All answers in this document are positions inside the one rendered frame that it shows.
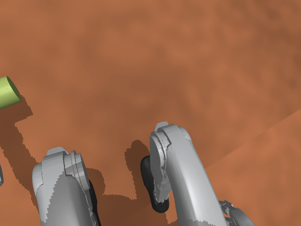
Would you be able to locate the left robot foot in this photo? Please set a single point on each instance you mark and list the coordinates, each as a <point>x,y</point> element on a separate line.
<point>94,204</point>

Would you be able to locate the right robot foot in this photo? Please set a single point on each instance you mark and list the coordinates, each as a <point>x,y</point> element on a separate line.
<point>148,181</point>

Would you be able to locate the right robot hand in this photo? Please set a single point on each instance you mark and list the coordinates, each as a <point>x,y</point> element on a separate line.
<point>237,216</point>

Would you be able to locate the can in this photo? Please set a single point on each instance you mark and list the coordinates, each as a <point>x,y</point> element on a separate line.
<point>9,94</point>

